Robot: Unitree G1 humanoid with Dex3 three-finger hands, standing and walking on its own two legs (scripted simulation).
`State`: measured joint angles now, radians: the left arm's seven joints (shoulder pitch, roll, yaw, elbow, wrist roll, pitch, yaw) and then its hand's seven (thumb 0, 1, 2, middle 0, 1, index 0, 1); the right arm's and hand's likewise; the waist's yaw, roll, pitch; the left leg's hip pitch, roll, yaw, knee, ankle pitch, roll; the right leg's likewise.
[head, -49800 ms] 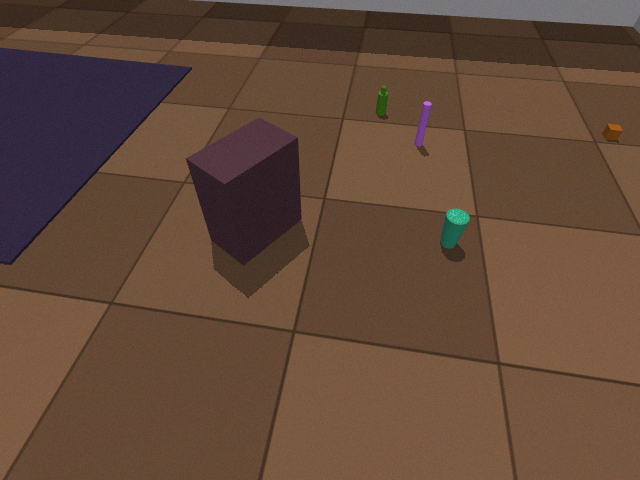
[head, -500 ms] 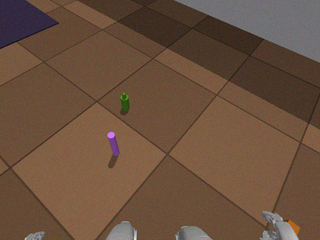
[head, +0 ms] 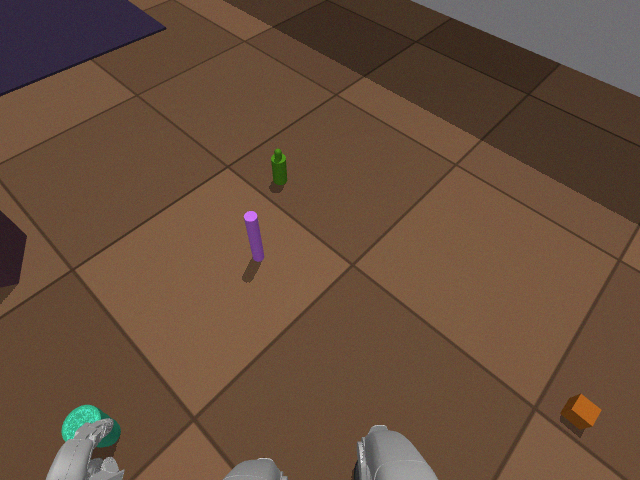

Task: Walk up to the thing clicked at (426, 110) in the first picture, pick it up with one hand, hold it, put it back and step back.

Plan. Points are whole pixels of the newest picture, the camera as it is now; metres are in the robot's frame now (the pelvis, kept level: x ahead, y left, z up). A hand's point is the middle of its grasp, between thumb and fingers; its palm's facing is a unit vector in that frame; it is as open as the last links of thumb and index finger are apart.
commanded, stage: step back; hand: left
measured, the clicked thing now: (254, 238) +0.85 +0.20 -0.63
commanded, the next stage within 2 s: stand in 1.38 s
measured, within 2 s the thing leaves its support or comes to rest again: neither
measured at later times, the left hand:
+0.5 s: hand out of the picture -0.09 +0.24 -0.12, palm faces -0.02 -0.90 -0.43, open 7.4 cm
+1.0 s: hand out of the picture -0.04 +0.23 -0.13, palm faces +0.03 -0.92 -0.39, open 7.4 cm
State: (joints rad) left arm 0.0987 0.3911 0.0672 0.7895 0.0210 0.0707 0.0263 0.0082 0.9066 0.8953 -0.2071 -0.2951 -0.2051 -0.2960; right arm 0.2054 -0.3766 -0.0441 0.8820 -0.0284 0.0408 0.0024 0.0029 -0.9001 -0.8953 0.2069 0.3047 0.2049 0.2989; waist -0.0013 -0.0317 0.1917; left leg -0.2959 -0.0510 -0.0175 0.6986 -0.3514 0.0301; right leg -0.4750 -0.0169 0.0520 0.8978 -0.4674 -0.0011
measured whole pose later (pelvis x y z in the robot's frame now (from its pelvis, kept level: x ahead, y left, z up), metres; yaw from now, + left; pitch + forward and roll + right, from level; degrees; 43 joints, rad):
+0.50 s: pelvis -0.13 -0.03 +0.01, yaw -3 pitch -2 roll +1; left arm 0.27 0.36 0.07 0.95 0.05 0.00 -0.01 0.01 0.90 0.90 -0.21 -0.30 -0.21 -0.30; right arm 0.23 -0.42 -0.06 0.95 -0.02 0.04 0.00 0.00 -0.90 -0.90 0.21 0.30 0.20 0.30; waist 0.04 0.03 0.08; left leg -0.41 -0.04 -0.09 0.88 -0.43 -0.02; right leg -0.22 -0.02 -0.01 0.63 -0.37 -0.02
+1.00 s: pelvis -0.11 -0.04 +0.01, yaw +0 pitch -3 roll +0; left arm 0.19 0.35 0.05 0.99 0.04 -0.04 0.00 0.01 0.91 0.90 -0.21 -0.30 -0.21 -0.30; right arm 0.20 -0.39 -0.05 0.99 -0.02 0.01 0.01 0.00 -0.90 -0.90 0.21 0.30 0.20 0.30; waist 0.03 0.03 0.06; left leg -0.34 -0.01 -0.08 0.84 -0.48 0.00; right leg -0.26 -0.02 -0.04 0.61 -0.31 -0.02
